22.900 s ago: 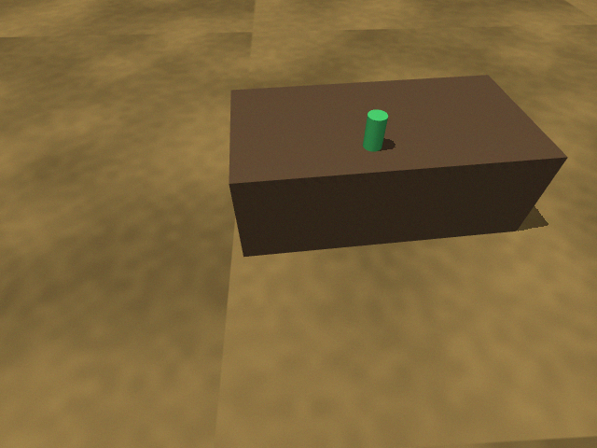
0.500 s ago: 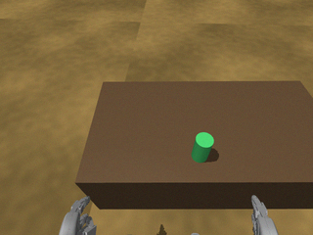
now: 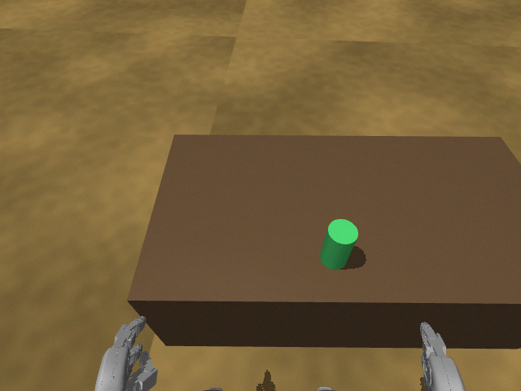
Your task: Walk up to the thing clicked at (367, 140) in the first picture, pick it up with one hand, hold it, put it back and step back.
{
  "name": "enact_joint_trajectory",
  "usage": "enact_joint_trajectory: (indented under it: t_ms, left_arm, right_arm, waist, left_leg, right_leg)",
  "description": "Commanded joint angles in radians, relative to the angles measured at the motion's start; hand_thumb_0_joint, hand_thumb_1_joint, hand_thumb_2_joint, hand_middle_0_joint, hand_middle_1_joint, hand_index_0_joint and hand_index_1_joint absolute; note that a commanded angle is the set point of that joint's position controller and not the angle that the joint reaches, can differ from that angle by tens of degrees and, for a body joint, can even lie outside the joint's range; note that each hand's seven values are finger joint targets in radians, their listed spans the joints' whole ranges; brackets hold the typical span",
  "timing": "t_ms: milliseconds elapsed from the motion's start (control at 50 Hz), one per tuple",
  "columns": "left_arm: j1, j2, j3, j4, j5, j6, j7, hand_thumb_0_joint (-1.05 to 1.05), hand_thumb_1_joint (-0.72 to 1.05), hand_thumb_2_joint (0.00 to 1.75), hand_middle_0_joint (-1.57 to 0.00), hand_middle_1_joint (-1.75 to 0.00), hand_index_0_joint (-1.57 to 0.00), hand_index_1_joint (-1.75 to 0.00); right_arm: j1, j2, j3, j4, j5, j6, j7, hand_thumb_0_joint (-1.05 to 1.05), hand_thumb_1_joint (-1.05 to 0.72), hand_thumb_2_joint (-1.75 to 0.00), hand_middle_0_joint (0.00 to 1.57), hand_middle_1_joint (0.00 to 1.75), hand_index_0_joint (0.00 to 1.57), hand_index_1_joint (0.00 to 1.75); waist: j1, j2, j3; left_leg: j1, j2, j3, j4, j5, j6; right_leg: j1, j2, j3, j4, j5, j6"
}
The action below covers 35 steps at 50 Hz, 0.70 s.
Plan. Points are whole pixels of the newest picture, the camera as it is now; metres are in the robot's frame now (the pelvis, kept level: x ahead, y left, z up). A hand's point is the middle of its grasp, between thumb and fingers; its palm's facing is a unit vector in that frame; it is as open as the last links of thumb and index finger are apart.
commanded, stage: home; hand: right
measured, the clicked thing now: (337, 245) +0.50 -0.16 -0.24
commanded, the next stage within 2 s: stand in 1.32 s
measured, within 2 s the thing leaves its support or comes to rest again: neither
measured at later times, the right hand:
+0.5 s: hand (404, 372) +0.18 -0.19 -0.06, palm faces +0.12 +0.96 -0.27, open 17.4 cm
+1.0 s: hand (403, 374) +0.18 -0.19 -0.06, palm faces +0.11 +0.96 -0.27, open 17.5 cm
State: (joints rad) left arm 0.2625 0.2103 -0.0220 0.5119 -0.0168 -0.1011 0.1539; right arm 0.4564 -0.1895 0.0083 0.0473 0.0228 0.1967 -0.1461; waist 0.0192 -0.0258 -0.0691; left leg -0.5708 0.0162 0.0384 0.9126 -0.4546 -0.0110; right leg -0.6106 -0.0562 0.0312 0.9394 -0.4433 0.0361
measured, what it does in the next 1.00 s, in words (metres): stands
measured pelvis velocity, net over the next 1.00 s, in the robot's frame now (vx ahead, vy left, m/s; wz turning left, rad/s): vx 0.01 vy -0.01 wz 0.01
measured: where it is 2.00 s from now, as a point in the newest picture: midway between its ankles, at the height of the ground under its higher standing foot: outside the picture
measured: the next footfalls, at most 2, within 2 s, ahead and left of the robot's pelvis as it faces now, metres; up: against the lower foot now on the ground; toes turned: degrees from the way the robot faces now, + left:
none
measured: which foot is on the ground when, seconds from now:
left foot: down 0.00-1.00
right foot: down 0.00-1.00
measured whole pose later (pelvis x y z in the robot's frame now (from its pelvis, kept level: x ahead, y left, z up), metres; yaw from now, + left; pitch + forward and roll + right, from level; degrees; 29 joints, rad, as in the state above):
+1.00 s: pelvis +0.01 -0.01 +0.00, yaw +0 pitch +7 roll +2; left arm 0.26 0.20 -0.02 0.53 -0.01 -0.11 0.15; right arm 0.44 -0.19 0.01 0.03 0.01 0.27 -0.14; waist 0.02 -0.03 -0.08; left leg -0.55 0.02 0.03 0.89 -0.46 -0.03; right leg -0.60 -0.05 0.02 0.94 -0.46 0.02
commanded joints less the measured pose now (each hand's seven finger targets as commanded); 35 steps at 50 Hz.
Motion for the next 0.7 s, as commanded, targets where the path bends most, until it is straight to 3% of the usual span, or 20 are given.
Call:
enact_joint_trajectory:
  t_ms: [0, 160, 240, 320, 340, 580, 680]
  left_arm:
    - [-0.061, 0.112, 0.052, -0.151, 0.005, -0.062, 0.019, 0.00, 0.90, 0.90, -0.20, -0.30, -0.20, -0.30]
    - [-0.080, 0.118, 0.053, -0.152, 0.006, -0.064, 0.014, 0.00, 0.90, 0.90, -0.20, -0.30, -0.20, -0.30]
    - [-0.076, 0.115, 0.054, -0.149, 0.008, -0.066, 0.011, 0.00, 0.90, 0.90, -0.20, -0.30, -0.20, -0.30]
    - [-0.070, 0.113, 0.055, -0.147, 0.010, -0.067, 0.012, 0.00, 0.90, 0.90, -0.20, -0.30, -0.20, -0.30]
    - [-0.066, 0.117, 0.055, -0.148, 0.007, -0.066, 0.013, 0.00, 0.90, 0.90, -0.20, -0.30, -0.20, -0.30]
    - [-0.060, 0.114, 0.056, -0.143, 0.011, -0.065, 0.015, 0.00, 0.90, 0.90, -0.20, -0.30, -0.20, -0.30]
    - [-0.062, 0.116, 0.057, -0.145, 0.011, -0.066, 0.011, 0.00, 0.90, 0.90, -0.20, -0.30, -0.20, -0.30]
  right_arm:
    - [-0.026, -0.093, -0.056, -0.185, -0.015, -0.036, -0.010, 0.00, 0.55, -0.05, 0.05, 0.05, 0.05, 0.05]
    - [-0.033, -0.103, -0.062, -0.193, -0.015, -0.019, -0.009, 0.00, 0.54, -0.06, 0.05, 0.05, 0.05, 0.05]
    - [-0.048, -0.093, -0.052, -0.195, -0.015, -0.013, -0.006, 0.00, 0.57, -0.04, 0.05, 0.05, 0.05, 0.05]
    - [-0.032, -0.097, -0.056, -0.210, -0.018, -0.007, -0.007, 0.00, 0.55, -0.05, 0.05, 0.05, 0.05, 0.05]
    - [-0.039, -0.101, -0.057, -0.198, -0.018, -0.003, -0.007, 0.00, 0.57, -0.04, 0.05, 0.05, 0.05, 0.05]
    - [-0.041, -0.092, -0.049, -0.208, -0.020, 0.015, -0.007, 0.00, 0.55, -0.05, 0.05, 0.05, 0.05, 0.05]
    - [-0.035, -0.095, -0.054, -0.203, -0.020, 0.023, -0.005, 0.00, 0.56, -0.05, 0.05, 0.05, 0.05, 0.05]
  waist:
    - [0.002, 0.027, -0.134]
    - [-0.011, -0.004, -0.102]
    - [-0.001, -0.005, -0.100]
    - [-0.009, -0.007, -0.142]
    - [0.002, 0.003, -0.125]
    - [-0.005, -0.008, -0.143]
    - [-0.004, -0.011, -0.119]
  left_leg:
    - [0.058, -0.024, 0.020, -0.170, 0.208, -0.001]
    - [0.056, -0.029, 0.027, -0.170, 0.184, 0.003]
    - [0.053, -0.034, 0.034, -0.168, 0.178, 0.003]
    - [0.077, -0.033, 0.034, -0.153, 0.233, 0.004]
    - [0.063, -0.033, 0.031, -0.160, 0.226, 0.001]
    - [0.080, -0.032, 0.031, -0.150, 0.272, 0.001]
    - [0.067, -0.033, 0.036, -0.158, 0.224, 0.002]
  right_leg:
    - [0.106, 0.043, -0.049, -0.136, 0.192, -0.044]
    - [0.103, 0.039, -0.045, -0.162, 0.180, -0.035]
    - [0.102, 0.035, -0.039, -0.166, 0.176, -0.035]
    - [0.127, 0.033, -0.038, -0.153, 0.239, -0.032]
    - [0.123, 0.034, -0.042, -0.153, 0.226, -0.035]
    - [0.130, 0.034, -0.044, -0.145, 0.275, -0.029]
    - [0.117, 0.032, -0.040, -0.161, 0.226, -0.031]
